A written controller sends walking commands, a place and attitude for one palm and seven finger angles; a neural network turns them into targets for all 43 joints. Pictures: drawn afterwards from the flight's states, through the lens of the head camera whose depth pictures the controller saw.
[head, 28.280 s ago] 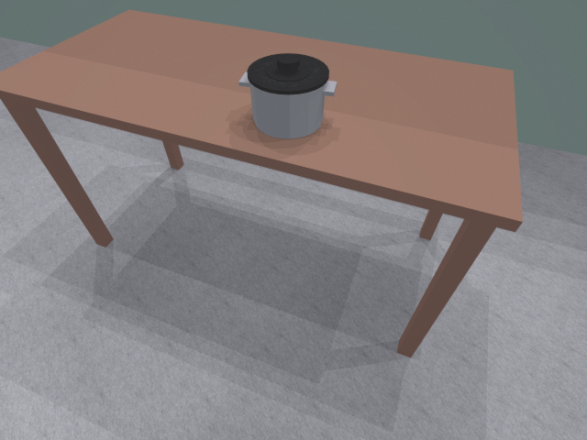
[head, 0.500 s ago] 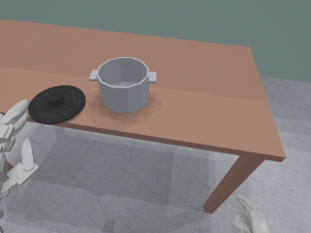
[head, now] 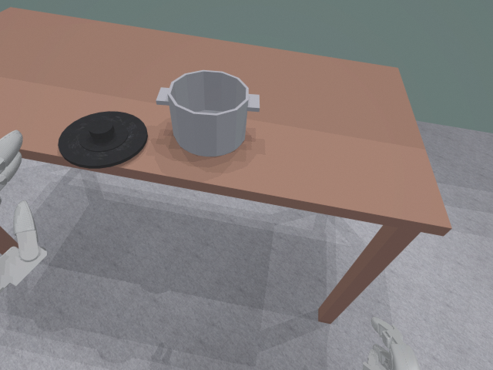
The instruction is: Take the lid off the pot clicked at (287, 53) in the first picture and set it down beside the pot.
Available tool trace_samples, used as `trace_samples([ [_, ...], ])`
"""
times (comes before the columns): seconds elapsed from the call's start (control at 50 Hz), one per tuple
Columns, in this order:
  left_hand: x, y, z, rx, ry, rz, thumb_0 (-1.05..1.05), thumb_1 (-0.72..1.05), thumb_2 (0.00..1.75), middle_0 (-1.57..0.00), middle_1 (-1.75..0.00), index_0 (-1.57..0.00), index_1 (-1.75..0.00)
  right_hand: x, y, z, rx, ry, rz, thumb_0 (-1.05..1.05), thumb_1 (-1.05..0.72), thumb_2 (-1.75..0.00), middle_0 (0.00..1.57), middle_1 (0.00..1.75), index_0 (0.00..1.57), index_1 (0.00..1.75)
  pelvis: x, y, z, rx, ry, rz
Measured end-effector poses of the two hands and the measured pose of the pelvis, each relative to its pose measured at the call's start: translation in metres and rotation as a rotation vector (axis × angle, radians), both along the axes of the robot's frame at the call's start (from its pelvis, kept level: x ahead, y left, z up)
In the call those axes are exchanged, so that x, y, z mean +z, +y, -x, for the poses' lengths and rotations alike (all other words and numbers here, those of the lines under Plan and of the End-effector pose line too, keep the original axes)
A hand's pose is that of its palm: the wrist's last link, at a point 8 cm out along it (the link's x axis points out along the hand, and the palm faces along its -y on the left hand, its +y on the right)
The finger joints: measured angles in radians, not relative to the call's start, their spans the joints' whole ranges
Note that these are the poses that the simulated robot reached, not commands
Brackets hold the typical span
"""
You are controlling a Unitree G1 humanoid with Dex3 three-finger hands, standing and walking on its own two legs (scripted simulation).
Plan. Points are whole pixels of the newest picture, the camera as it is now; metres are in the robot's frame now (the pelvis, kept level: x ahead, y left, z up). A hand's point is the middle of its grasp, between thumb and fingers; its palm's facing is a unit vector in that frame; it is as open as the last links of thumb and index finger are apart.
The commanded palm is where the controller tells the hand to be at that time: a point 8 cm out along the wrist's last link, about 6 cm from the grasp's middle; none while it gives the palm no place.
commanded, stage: step back with the hand held close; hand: left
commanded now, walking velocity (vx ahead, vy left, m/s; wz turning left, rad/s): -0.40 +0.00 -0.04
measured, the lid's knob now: (101, 129) +0.57 +0.35 +0.03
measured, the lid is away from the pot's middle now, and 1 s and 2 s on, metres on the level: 0.24 0.24 0.24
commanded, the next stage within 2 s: stop stepping back and stand still in 0.56 s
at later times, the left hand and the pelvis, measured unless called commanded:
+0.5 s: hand out of the picture +0.12 +0.22 +0.21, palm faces +0.35 -0.83 -0.42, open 7.4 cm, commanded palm +0.07 +0.27 +0.22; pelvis -0.07 -0.01 +0.01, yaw -2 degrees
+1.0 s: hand out of the picture +0.03 +0.24 +0.21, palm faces +0.40 -0.85 -0.35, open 7.4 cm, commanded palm -0.03 +0.28 +0.22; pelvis -0.17 +0.01 +0.00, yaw -2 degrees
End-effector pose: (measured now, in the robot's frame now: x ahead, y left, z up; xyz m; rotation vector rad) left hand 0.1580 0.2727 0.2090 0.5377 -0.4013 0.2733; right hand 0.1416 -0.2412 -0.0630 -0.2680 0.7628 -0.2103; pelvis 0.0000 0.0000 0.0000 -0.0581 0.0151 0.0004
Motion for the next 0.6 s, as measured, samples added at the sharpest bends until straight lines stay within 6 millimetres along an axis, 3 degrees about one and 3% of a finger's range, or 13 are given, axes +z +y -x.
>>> trace_samples([
  [0.14, 0.009, 0.004, 0.005, 0.008, -0.011, -0.053, 0.02, 0.88, 0.9, -0.21, -0.3, -0.21, -0.31, 0.003, 0.005, 0.0, 0.03, -0.026, -0.015, 0.01, -0.9, -0.89, 0.21, 0.3, 0.21, 0.3, 0.002, -0.003, 0.009, -0.02, 0.058, -0.013],
  [0.22, 0.002, -0.009, 0.004, -0.055, 0.021, -0.021, 0.02, 0.89, 0.9, -0.2, -0.3, -0.21, -0.31, 0.002, 0.003, 0.002, 0.033, -0.024, -0.027, 0.01, -0.9, -0.89, 0.21, 0.3, 0.21, 0.3, 0.003, -0.005, 0.029, -0.038, 0.052, -0.012],
  [0.3, 0.002, -0.026, 0.019, -0.132, 0.056, -0.042, 0.02, 0.89, 0.9, -0.21, -0.3, -0.21, -0.31, 0.009, -0.002, 0.013, 0.024, -0.066, -0.044, 0.01, -0.9, -0.89, 0.21, 0.3, 0.21, 0.3, 0.002, -0.01, 0.047, -0.053, 0.034, -0.022],
  [0.38, 0.011, -0.031, 0.047, -0.14, 0.043, -0.083, 0.02, 0.88, 0.9, -0.21, -0.3, -0.21, -0.31, 0.012, -0.011, 0.032, 0.006, -0.09, -0.048, 0.01, -0.9, -0.89, 0.21, 0.3, 0.21, 0.3, 0.002, -0.015, 0.062, -0.033, 0.02, -0.006],
  [0.44, 0.017, -0.023, 0.066, -0.093, -0.003, -0.06, 0.02, 0.88, 0.9, -0.21, -0.3, -0.22, -0.31, 0.011, -0.018, 0.052, -0.02, -0.047, -0.033, 0.01, -0.9, -0.89, 0.21, 0.3, 0.21, 0.3, 0.004, -0.013, 0.066, -0.035, 0.025, -0.018],
  [0.52, 0.011, -0.004, 0.077, -0.015, -0.059, 0.016, 0.01, 0.88, 0.9, -0.21, -0.3, -0.21, -0.31, 0.006, -0.021, 0.078, -0.037, 0.003, 0.013, 0.01, -0.9, -0.89, 0.21, 0.3, 0.21, 0.29, 0.003, -0.004, 0.076, -0.023, 0.038, -0.01],
  [0.6, -0.002, 0.006, 0.082, -0.009, -0.023, 0.049, 0.02, 0.88, 0.9, -0.21, -0.3, -0.21, -0.31, 0.003, -0.013, 0.103, -0.053, 0.023, 0.01, 0.01, -0.9, -0.9, 0.2, 0.3, 0.2, 0.29, 0.004, 0.002, 0.101, -0.031, 0.027, -0.039],
])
